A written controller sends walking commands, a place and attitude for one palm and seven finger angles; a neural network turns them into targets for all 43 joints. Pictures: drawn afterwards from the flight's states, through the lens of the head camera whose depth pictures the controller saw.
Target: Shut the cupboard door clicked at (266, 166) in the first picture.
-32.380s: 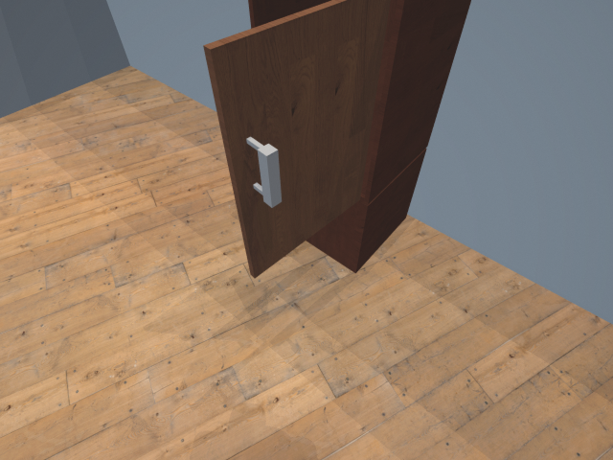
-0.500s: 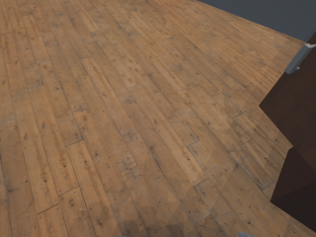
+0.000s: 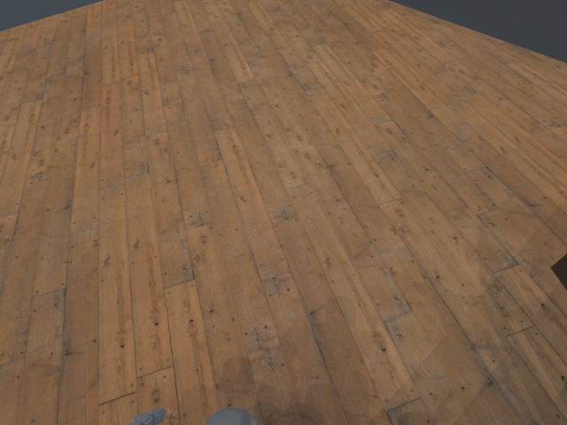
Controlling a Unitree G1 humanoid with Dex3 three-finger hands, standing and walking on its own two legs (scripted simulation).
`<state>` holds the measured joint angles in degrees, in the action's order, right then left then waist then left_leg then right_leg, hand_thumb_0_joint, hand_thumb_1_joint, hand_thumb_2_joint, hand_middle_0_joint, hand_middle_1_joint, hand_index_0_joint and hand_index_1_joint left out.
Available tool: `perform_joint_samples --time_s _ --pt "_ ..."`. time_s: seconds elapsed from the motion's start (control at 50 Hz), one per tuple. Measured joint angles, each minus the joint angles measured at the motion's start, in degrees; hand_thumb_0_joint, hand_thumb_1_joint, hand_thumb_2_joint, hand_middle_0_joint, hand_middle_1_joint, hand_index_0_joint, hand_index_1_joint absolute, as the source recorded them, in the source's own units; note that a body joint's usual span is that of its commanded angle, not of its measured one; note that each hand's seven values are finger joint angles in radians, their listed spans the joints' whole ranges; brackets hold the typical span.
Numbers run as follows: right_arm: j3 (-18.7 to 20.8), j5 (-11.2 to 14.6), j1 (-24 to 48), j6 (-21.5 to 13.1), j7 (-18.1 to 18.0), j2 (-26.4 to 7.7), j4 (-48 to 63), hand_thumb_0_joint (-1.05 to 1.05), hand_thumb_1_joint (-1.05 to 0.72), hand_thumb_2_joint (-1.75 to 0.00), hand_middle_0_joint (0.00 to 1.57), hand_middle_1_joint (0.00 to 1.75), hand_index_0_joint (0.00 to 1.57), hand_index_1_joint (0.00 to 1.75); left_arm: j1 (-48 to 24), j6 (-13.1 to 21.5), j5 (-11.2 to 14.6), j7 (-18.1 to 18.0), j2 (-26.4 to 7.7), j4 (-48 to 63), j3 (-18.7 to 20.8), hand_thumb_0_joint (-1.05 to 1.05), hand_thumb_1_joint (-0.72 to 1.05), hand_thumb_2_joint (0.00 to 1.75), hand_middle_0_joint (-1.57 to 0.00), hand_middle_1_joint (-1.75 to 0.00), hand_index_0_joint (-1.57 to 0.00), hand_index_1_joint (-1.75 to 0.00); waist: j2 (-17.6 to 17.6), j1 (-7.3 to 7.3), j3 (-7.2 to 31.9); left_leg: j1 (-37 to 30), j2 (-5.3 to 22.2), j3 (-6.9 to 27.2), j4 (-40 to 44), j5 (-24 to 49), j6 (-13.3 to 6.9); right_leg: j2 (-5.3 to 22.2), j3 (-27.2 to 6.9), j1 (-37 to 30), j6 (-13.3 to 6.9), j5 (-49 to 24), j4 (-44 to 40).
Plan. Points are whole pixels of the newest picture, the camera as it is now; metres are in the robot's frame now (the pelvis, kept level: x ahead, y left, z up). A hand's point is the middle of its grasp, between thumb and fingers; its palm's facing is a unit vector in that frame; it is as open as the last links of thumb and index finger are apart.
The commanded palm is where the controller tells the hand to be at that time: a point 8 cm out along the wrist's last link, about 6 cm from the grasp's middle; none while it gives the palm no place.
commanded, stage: walk to a spot facing it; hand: left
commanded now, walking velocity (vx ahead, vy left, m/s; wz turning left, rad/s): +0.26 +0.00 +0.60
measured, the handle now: out of the picture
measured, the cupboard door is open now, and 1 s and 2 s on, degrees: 58 58 58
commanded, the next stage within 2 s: turn to face it in 0.28 s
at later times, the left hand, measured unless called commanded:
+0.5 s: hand out of the picture +0.11 +0.27 -0.19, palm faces +0.31 -0.93 -0.21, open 7.4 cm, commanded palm none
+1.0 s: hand (164, 350) +0.27 +0.23 -0.17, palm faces -0.02 -0.98 -0.21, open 7.4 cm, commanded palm none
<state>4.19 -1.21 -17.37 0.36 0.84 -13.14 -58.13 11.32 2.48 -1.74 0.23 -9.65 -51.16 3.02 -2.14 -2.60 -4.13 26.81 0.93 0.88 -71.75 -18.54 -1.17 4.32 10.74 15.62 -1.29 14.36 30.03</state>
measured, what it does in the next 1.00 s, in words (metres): walks ahead: left foot, then right foot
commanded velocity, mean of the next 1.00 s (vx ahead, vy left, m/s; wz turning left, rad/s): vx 0.00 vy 0.00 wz -0.18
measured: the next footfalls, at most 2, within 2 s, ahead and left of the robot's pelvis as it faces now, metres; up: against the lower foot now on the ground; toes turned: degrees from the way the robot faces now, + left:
left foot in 0.34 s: +0.23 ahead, +0.14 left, +0.00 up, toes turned +19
right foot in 1.00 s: +0.19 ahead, -0.07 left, +0.00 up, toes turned -8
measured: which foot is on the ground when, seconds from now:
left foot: up 0.00-0.32, down 0.34-1.00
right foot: down 0.00-0.34, up 0.36-0.98, down 1.00-1.00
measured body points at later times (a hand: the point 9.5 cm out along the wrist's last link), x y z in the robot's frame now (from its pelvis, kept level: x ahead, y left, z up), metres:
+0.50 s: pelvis +0.13 +0.06 -0.01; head +0.18 +0.11 +0.43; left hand +0.10 +0.32 -0.17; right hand +0.34 -0.14 -0.13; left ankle +0.19 +0.12 -0.74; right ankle +0.13 -0.11 -0.65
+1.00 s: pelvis +0.19 +0.04 -0.01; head +0.22 +0.04 +0.44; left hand +0.27 +0.29 -0.15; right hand +0.19 -0.21 -0.16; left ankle +0.19 +0.12 -0.74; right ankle +0.15 -0.07 -0.74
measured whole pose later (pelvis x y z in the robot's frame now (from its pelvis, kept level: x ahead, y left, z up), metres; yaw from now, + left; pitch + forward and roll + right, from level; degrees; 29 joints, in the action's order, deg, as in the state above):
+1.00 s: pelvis +0.19 +0.04 -0.01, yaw -2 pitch +0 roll +0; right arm 3.1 -1.0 -16.0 1.1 -1.8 -12.3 -57.2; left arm 11.4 -4.0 -1.6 0.8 -10.9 -53.0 4.2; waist -1.0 -1.5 -3.8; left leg 15.3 7.4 -19.8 -35.2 -19.5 -2.4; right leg 1.5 5.1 13.4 0.0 17.5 33.2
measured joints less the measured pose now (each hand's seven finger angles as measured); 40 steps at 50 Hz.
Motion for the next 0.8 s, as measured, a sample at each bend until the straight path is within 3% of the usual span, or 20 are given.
perform_joint_samples --time_s 0.08,0.16,0.26,0.32,0.34,0.36,0.4,0.46,0.54,0.64,0.8 --pt "0.27 0.04 2.64 0.34 0.52 0.07 1.40 0.01 -0.91 -0.90 0.20 0.30 0.20 0.30 3.52 0.76 0.05 -0.93 0.64 -2.46 0.35 0.00 0.92 0.90 -0.20 -0.30 -0.20 -0.30 1.09 0.33 0.55 6.37 2.22 -1.76 1.42 4.11 1.35 0.08 3.91 -5.66 0.01 0.19 -5.70" --pt "0.03 -0.01 6.57 1.19 0.86 0.14 2.90 0.01 -0.91 -0.90 0.20 0.30 0.19 0.30 6.28 0.90 0.00 -1.18 0.35 -4.43 0.05 0.00 0.93 0.90 -0.20 -0.30 -0.20 -0.30 1.73 1.22 -0.68 8.58 3.42 -3.67 9.92 4.91 2.04 0.15 7.49 -9.96 0.76 1.79 -7.89" --pt "-0.97 -0.01 11.86 1.52 1.45 0.34 5.39 0.01 -0.91 -0.90 0.19 0.30 0.19 0.30 8.79 -0.11 -0.09 -1.12 0.00 -5.91 -0.30 0.00 0.92 0.90 -0.20 -0.30 -0.20 -0.30 2.58 3.13 -3.20 5.76 2.94 -7.17 24.69 3.98 1.14 1.34 11.02 -13.24 2.74 6.07 -5.56" --pt "-1.52 -0.10 13.70 0.71 1.64 0.42 7.52 0.01 -0.91 -0.90 0.19 0.30 0.19 0.30 10.44 -1.00 0.05 -0.87 -0.68 -6.23 -0.06 0.01 0.91 0.90 -0.20 -0.30 -0.20 -0.30 3.80 3.93 -3.93 0.98 0.67 -8.62 32.63 5.00 -0.36 4.21 11.96 -13.12 4.55 10.92 1.47" --pt "-1.71 -0.24 13.72 0.14 1.72 -0.05 8.46 0.01 -0.91 -0.90 0.20 0.30 0.19 0.30 11.24 -1.44 0.24 -0.73 -0.68 -6.24 0.04 0.01 0.91 0.90 -0.20 -0.30 -0.20 -0.30 3.25 4.02 -3.47 -0.98 0.48 -8.20 35.38 9.52 -1.47 5.20 11.67 -11.36 4.86 12.47 7.14" --pt "-1.66 -0.28 13.95 -0.54 1.46 -0.19 9.11 0.01 -0.91 -0.90 0.20 0.30 0.20 0.30 10.79 -2.25 0.57 -0.61 -1.04 -6.34 0.09 0.01 0.91 0.90 -0.20 -0.30 -0.20 -0.30 3.20 3.72 -3.46 -0.15 -0.16 -7.80 33.49 9.51 -3.01 5.74 8.74 -7.89 5.18 15.50 15.74" --pt "-2.15 0.19 14.30 -1.09 0.67 -0.19 9.52 0.01 -0.91 -0.90 0.20 0.30 0.20 0.30 8.42 -4.02 0.86 -0.95 -2.15 -5.63 0.27 0.01 0.91 0.90 -0.20 -0.30 -0.20 -0.30 3.54 4.06 -4.32 -0.04 -1.28 -7.26 30.67 5.47 -5.22 4.22 0.50 -0.60 4.93 19.10 31.18" --pt "-3.02 0.14 13.56 -0.71 -0.71 0.28 9.24 0.01 -0.91 -0.90 0.20 0.30 0.20 0.30 4.90 -4.44 0.65 -1.52 -3.17 -3.78 0.88 0.01 0.91 0.90 -0.20 -0.30 -0.20 -0.30 3.48 4.69 -3.78 -2.44 -1.81 -6.75 33.59 4.62 -5.25 2.46 -5.23 7.54 4.74 16.02 39.35" --pt "-4.07 0.20 12.01 -0.85 -1.95 2.14 7.51 0.01 -0.90 -0.90 0.20 0.30 0.20 0.30 1.56 -4.22 0.33 -1.56 -3.82 -2.37 0.91 0.01 0.91 0.90 -0.20 -0.30 -0.20 -0.30 3.79 4.52 -2.22 -7.31 -2.38 -7.09 40.73 7.08 -5.51 1.71 -9.56 12.41 4.50 7.83 35.51" --pt "-4.02 0.60 8.84 -0.77 -2.67 4.34 5.17 0.00 -0.91 -0.90 0.20 0.30 0.20 0.30 1.33 -5.40 0.23 -1.15 -3.17 -2.70 0.80 0.00 0.91 0.90 -0.20 -0.30 -0.19 -0.30 3.25 3.92 1.24 -12.05 -1.74 -8.80 46.29 7.88 -5.52 -0.13 -12.29 12.18 4.35 4.28 28.54" --pt "-2.87 -0.07 5.85 -0.20 -2.85 3.55 3.34 0.00 -0.92 -0.90 0.20 0.30 0.20 0.30 2.25 -7.46 -0.02 0.12 -1.99 -3.56 1.53 0.00 0.91 0.90 -0.20 -0.30 -0.20 -0.30 2.95 2.84 1.98 -13.94 1.04 -14.34 46.26 5.34 -4.67 -1.37 -8.99 8.36 4.34 6.31 22.78"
